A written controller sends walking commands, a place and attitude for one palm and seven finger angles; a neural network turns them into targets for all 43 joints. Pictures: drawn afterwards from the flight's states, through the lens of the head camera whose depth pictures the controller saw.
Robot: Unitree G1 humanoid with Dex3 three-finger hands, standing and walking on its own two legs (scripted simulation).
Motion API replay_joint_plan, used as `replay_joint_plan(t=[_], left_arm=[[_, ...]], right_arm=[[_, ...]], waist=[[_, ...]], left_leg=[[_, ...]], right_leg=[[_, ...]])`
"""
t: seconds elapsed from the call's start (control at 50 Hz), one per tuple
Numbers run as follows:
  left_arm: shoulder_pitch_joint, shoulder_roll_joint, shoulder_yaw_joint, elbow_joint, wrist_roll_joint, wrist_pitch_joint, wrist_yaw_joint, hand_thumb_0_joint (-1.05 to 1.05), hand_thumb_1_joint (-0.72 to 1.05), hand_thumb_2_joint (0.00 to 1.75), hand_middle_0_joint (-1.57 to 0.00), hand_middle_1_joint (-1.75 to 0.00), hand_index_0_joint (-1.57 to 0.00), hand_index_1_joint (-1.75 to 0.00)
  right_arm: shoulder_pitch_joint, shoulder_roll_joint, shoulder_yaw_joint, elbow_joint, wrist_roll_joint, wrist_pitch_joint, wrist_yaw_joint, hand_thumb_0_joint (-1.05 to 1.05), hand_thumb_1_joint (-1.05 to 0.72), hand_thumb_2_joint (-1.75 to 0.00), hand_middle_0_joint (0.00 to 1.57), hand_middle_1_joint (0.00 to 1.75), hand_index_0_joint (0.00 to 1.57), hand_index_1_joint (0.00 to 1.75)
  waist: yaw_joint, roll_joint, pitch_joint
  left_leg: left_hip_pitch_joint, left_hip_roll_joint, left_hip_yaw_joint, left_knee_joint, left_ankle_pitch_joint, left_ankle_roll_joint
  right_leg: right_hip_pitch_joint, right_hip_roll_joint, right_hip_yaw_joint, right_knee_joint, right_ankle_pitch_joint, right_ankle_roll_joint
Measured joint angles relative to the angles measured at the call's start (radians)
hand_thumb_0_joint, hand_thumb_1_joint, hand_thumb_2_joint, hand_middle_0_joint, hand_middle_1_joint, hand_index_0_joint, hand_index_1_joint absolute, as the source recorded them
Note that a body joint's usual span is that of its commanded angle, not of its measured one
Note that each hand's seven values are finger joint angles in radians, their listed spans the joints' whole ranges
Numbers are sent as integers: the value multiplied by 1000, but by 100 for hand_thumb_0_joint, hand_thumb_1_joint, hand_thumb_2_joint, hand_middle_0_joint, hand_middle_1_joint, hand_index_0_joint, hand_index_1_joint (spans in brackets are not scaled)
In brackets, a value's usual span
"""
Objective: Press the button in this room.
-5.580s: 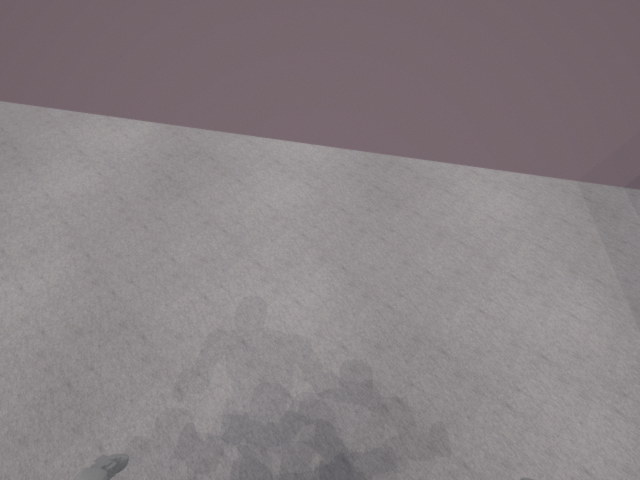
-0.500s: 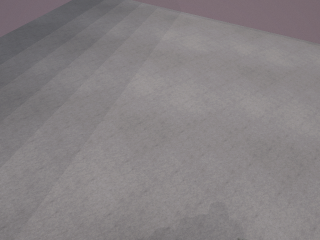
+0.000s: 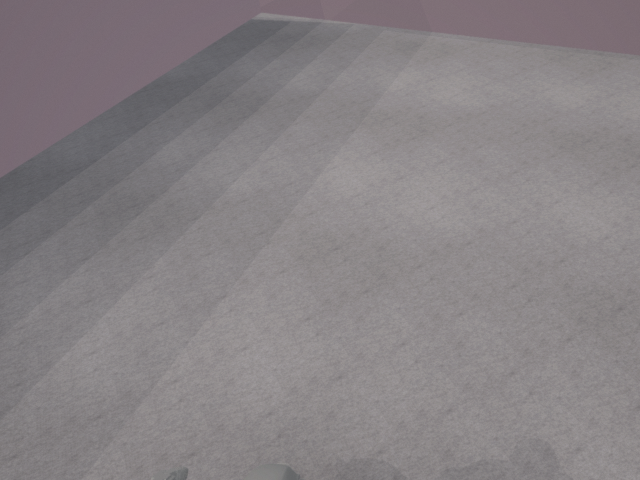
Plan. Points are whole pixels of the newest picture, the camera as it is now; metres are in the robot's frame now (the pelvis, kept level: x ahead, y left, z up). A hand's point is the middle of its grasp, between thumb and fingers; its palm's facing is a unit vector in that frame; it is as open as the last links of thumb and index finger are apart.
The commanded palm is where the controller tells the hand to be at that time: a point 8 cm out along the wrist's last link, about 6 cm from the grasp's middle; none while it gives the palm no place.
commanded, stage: turn or walk to find it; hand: left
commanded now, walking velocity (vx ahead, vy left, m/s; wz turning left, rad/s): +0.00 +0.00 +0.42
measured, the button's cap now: out of the picture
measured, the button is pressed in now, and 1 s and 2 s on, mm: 0 0 0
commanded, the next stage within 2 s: none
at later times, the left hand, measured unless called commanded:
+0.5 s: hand out of the picture -0.08 +0.25 -0.18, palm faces +0.29 -0.93 -0.23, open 7.3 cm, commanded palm none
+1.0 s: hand out of the picture -0.07 +0.20 -0.14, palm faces +0.43 -0.86 -0.27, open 7.3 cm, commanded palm none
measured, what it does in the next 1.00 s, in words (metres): steps on the spot, turning left: left foot, then right foot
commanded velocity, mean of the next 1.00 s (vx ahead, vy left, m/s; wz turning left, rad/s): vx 0.00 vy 0.00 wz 0.42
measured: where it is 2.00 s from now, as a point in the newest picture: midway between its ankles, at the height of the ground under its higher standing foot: outside the picture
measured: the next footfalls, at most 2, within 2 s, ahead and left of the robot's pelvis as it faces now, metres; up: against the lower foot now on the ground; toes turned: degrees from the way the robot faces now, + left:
left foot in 0.38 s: -0.04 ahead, +0.15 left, +0.00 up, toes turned +15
right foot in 0.82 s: +0.00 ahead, -0.08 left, +0.00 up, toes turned +17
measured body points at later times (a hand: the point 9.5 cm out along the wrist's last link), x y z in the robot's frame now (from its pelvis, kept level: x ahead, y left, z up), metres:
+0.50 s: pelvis -0.05 +0.04 +0.00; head -0.04 +0.07 +0.45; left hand -0.09 +0.30 -0.17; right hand +0.10 -0.18 -0.13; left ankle -0.08 +0.14 -0.74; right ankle -0.02 -0.09 -0.68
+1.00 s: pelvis -0.06 -0.01 +0.00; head -0.03 -0.03 +0.45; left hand -0.09 +0.25 -0.12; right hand +0.07 -0.23 -0.17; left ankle -0.15 +0.12 -0.65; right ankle -0.04 -0.10 -0.74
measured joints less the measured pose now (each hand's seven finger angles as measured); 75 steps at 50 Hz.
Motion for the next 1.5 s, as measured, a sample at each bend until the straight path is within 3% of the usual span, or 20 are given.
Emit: replay_joint_plan(t=[0.06,0.14,0.3,0.38,0.44,0.52,0.7,0.76,0.82,0.86,0.9,0.96,1.04,1.18,1.22,1.26,1.28,1.34,1.4,1.5], left_arm=[[17,-5,-3,15,0,1,1,0,91,90,-20,-30,-20,-30],[31,-6,-4,27,1,-5,2,0,91,90,-20,-30,-20,-30],[56,23,9,50,14,-10,-3,0,91,90,-21,-30,-20,-30],[78,60,24,71,5,6,-4,0,91,90,-20,-30,-20,-30],[89,93,35,94,2,43,-1,0,91,90,-20,-30,-20,-30],[78,101,41,105,3,56,-10,1,91,90,-20,-30,-20,-30],[13,77,30,58,-4,36,-10,1,91,90,-20,-30,-20,-30],[-9,60,23,40,-8,27,-8,0,91,90,-20,-30,-20,-30],[-18,47,15,21,-10,7,-8,0,91,90,-20,-30,-20,-30],[-21,25,7,17,-2,-9,-4,0,91,90,-20,-30,-20,-30],[-10,11,-1,11,0,-13,-3,0,91,90,-20,-30,-20,-30],[11,-1,-3,14,-1,-10,0,0,91,90,-20,-30,-20,-30],[26,-6,-6,27,1,-13,2,0,91,90,-20,-30,-20,-30],[42,13,2,41,11,-15,-2,0,91,90,-21,-30,-20,-30],[46,28,7,46,12,-12,-3,0,91,90,-21,-30,-20,-30],[55,44,13,55,8,-6,-5,0,91,90,-21,-30,-20,-30],[62,54,17,57,4,0,-5,0,91,90,-21,-30,-20,-30],[62,90,29,74,-1,34,1,0,91,90,-20,-30,-20,-30],[51,99,34,89,-2,50,-2,1,91,90,-20,-30,-20,-30],[14,91,30,63,-6,35,-12,1,91,90,-20,-30,-20,-30]], right_arm=[[12,-10,-7,5,-1,-1,5,1,-91,-90,20,30,20,29],[23,-13,-7,18,-1,2,6,1,-91,-90,20,30,20,29],[-40,4,14,19,11,-6,0,1,-91,-90,20,30,20,29],[-80,15,25,-12,14,-39,-3,1,-91,-90,20,30,20,29],[-105,43,37,-28,7,-55,-6,1,-91,-90,20,30,20,29],[-108,56,51,-38,4,-61,-19,0,-91,-90,20,30,20,29],[-98,53,51,-41,3,-59,-18,0,-90,-90,21,30,21,30],[-87,44,43,-39,0,-50,-16,0,-90,-90,21,30,21,30],[-68,32,33,-36,4,-43,-13,0,-90,-90,21,30,21,30],[-60,14,22,-27,10,-34,-12,1,-90,-90,21,30,21,30],[-47,3,12,-17,7,-19,-10,1,-91,-90,21,30,20,30],[-36,-8,2,0,2,-6,-1,1,-91,-90,20,30,20,29],[-24,-12,0,11,2,-6,4,1,-91,-90,20,30,20,29],[-52,-1,15,19,9,-4,0,1,-91,-90,20,30,20,29],[-70,5,21,11,13,-13,-1,1,-91,-90,20,30,20,29],[-83,7,27,-3,14,-27,0,1,-91,-90,20,30,20,29],[-89,9,29,-10,12,-38,0,1,-91,-90,20,30,20,29],[-115,35,39,-26,8,-57,-2,1,-91,-90,20,30,20,29],[-116,46,47,-41,4,-66,-15,1,-91,-90,20,30,20,29],[-115,47,54,-44,4,-69,-20,0,-91,-90,21,30,20,30]], waist=[[-7,-3,-4],[-2,-14,-4],[47,-59,21],[55,-86,20],[66,-121,16],[58,-100,0],[35,-61,10],[20,-41,13],[14,-29,8],[11,6,15],[8,13,11],[9,10,5],[3,-3,10],[27,-47,37],[38,-61,45],[42,-70,45],[43,-76,41],[56,-115,42],[48,-100,29],[43,-70,27]], left_leg=[[-25,35,9,137,61,-20],[12,79,15,121,71,-41],[169,100,80,-218,-53,-36],[259,80,112,-452,81,-4],[252,63,121,-434,66,41],[269,58,88,-506,109,53],[251,23,26,-572,180,56],[224,15,6,-552,183,46],[180,0,-13,-502,171,27],[134,7,-30,-390,77,19],[69,-5,-25,-188,-25,10],[4,13,-5,52,-2,-6],[-5,59,9,133,44,-33],[103,101,67,-131,-33,-46],[145,99,91,-238,-27,-39],[202,94,114,-383,62,-29],[221,88,118,-433,99,2],[211,67,126,-408,65,43],[227,67,102,-458,89,44],[250,55,61,-537,148,49]], right_leg=[[18,-12,-32,-38,23,-1],[20,-27,-78,-53,33,-3],[-27,-76,-143,-3,28,16],[-79,-115,-168,96,-6,48],[-163,-91,-60,306,-186,80],[-225,-49,15,493,-151,97],[-172,-16,69,368,-151,117],[-120,3,66,242,-147,110],[-34,16,54,37,-35,92],[-27,29,26,29,-28,34],[-16,16,2,29,-40,9],[13,1,-24,-11,-28,6],[36,-15,-66,-40,-16,7],[26,-61,-123,-7,-35,24],[14,-77,-139,24,-49,36],[-4,-93,-156,73,-74,53],[-23,-105,-158,115,-93,63],[-116,-87,-49,340,-257,87],[-181,-53,3,494,-235,98],[-201,-34,52,467,-179,112]])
